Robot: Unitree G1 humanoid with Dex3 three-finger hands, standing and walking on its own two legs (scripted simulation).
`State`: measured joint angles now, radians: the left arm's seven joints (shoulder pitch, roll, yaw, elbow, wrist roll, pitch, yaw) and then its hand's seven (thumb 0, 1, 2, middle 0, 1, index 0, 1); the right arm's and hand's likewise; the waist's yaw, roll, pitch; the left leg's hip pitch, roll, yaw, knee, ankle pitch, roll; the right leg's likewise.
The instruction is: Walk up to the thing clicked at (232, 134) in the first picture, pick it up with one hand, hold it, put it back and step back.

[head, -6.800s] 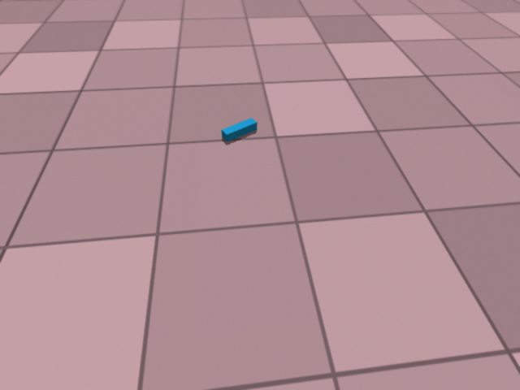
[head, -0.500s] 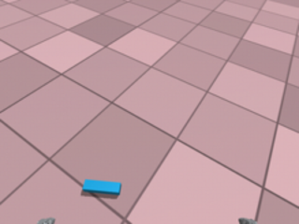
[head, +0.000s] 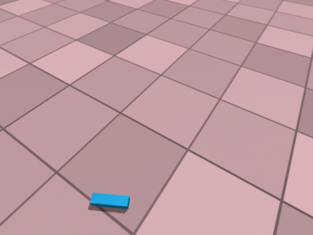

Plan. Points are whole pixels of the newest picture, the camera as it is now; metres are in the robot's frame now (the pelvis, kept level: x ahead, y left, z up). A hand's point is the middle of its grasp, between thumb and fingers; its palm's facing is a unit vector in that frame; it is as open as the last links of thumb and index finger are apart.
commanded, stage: walk up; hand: left
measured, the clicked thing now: (110, 200) +0.43 +0.28 -0.75
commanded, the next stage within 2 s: none
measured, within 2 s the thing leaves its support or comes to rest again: neither
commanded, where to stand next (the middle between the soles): +0.03 +0.01 m, yaw -1 degrees
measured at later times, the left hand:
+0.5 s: hand out of the picture +0.10 +0.24 -0.16, palm faces -0.02 -0.95 -0.32, open 7.4 cm
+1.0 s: hand out of the picture +0.05 +0.28 -0.19, palm faces -0.05 -0.95 -0.31, open 7.4 cm
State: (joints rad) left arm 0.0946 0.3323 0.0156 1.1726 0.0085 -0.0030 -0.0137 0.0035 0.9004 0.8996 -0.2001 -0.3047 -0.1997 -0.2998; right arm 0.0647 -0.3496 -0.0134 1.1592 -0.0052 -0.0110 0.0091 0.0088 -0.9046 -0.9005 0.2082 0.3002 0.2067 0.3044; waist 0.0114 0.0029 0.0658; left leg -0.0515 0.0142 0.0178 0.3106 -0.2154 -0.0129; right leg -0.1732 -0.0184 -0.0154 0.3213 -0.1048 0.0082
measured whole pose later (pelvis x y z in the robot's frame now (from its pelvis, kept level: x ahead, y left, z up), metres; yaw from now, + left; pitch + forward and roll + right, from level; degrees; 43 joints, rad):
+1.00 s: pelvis -0.07 +0.02 -0.02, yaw +0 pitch -2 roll -1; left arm 0.05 0.40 0.07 0.96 0.03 0.08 -0.02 0.00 0.90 0.90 -0.20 -0.30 -0.20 -0.30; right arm 0.19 -0.34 -0.05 1.01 -0.05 0.00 0.00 0.01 -0.90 -0.90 0.21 0.30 0.21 0.30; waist -0.02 -0.08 0.15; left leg -0.24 -0.01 0.01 0.60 -0.33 0.03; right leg -0.46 0.08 0.14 0.97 -0.43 -0.01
